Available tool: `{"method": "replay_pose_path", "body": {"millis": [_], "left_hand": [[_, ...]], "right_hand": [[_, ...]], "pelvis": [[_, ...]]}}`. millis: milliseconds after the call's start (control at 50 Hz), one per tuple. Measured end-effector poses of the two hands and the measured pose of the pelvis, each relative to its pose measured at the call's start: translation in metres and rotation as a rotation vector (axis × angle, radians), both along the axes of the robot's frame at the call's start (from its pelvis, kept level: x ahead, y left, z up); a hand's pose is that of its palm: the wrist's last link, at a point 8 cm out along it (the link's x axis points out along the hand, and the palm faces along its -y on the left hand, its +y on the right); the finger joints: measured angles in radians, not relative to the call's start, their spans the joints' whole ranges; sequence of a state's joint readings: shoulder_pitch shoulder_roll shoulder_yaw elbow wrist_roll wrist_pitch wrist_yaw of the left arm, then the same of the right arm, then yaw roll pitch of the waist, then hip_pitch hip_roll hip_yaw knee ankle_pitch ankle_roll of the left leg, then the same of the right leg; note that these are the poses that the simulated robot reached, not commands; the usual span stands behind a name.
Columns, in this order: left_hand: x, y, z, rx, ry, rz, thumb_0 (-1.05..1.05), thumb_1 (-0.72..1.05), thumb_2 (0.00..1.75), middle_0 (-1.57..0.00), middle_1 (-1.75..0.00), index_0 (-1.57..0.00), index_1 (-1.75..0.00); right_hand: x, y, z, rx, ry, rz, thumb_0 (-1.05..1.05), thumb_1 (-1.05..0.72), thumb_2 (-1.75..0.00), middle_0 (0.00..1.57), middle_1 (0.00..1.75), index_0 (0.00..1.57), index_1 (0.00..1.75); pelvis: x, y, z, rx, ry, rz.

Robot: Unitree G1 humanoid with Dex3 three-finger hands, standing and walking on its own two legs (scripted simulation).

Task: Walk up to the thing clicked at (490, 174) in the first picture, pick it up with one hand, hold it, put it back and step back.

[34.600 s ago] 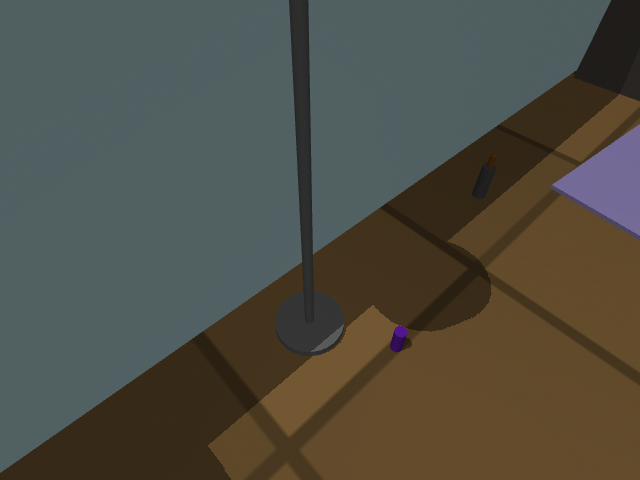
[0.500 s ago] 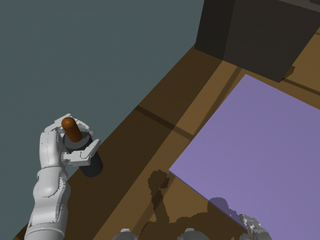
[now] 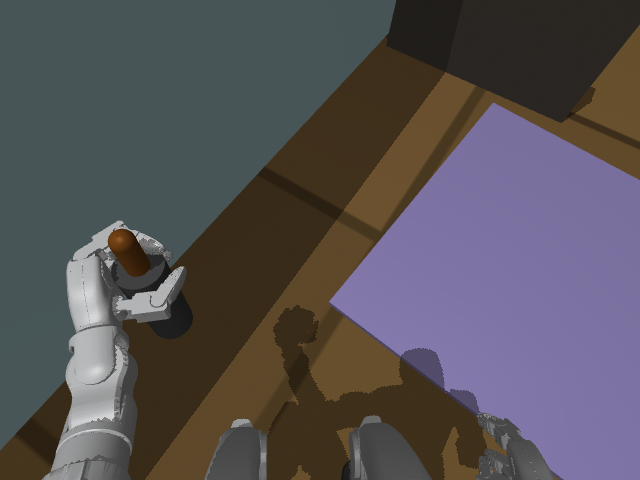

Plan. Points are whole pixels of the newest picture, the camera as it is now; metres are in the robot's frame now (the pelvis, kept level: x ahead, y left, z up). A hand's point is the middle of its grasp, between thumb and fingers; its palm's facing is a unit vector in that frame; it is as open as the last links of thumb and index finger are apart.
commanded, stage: crouch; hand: left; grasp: from above
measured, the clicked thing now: (150, 285) +0.37 +0.20 -0.03
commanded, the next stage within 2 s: lower in 1.52 s
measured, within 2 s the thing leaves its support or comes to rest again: neither
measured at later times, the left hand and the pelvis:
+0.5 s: hand (170, 323) +0.39 +0.24 -0.25, palm faces +0.32 -0.95 -0.05, open 6.6 cm; pelvis -0.05 +0.00 -0.21, yaw -3 degrees
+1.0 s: hand (179, 334) +0.41 +0.25 -0.37, palm faces +0.29 -0.96 -0.02, open 6.6 cm; pelvis -0.07 +0.00 -0.32, yaw -6 degrees
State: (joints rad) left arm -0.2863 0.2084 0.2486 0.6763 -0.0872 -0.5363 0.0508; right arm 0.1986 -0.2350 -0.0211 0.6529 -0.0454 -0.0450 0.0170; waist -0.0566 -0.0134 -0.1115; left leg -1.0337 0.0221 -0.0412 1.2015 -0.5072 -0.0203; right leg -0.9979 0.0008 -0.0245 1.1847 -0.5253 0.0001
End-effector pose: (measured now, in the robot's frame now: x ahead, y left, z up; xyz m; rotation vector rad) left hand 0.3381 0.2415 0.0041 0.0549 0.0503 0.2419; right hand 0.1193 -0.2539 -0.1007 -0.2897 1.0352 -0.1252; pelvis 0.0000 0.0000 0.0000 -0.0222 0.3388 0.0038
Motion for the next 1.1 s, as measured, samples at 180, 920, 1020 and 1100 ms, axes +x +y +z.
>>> {"method": "replay_pose_path", "body": {"millis": [180,920,1020,1100], "left_hand": [[0.02,0.01,-0.096,-0.007,-0.074,0.018,-0.01,-0.13,1.08,-0.83,-1.03,-1.06,-1.15],[0.032,0.051,-0.358,-0.022,-0.036,0.051,-0.01,-0.12,1.08,-0.83,-1.02,-1.06,-1.15],[0.035,0.055,-0.375,-0.029,-0.051,0.053,-0.01,-0.12,1.07,-0.83,-1.02,-1.06,-1.15],[0.042,0.058,-0.385,-0.022,-0.051,0.041,-0.01,-0.12,1.06,-0.82,-1.03,-1.06,-1.15]], "right_hand": [[-0.016,-0.008,-0.092,-0.014,0.08,0.036,0.01,-0.85,-0.89,0.2,0.3,0.2,0.3],[-0.122,-0.013,-0.318,-0.069,0.356,0.037,0.0,-0.88,-0.89,0.2,0.3,0.2,0.3],[-0.122,-0.015,-0.326,-0.097,0.367,0.06,0.0,-0.88,-0.89,0.2,0.3,0.2,0.3],[-0.12,-0.015,-0.33,-0.116,0.376,0.076,0.0,-0.88,-0.89,0.2,0.3,0.2,0.3]], "pelvis": [[-0.016,0.001,-0.088,-0.013,0.159,-0.016],[-0.072,0.003,-0.314,-0.051,0.187,-0.073],[-0.073,0.004,-0.327,-0.064,0.168,-0.082],[-0.072,0.006,-0.335,-0.077,0.159,-0.086]]}}
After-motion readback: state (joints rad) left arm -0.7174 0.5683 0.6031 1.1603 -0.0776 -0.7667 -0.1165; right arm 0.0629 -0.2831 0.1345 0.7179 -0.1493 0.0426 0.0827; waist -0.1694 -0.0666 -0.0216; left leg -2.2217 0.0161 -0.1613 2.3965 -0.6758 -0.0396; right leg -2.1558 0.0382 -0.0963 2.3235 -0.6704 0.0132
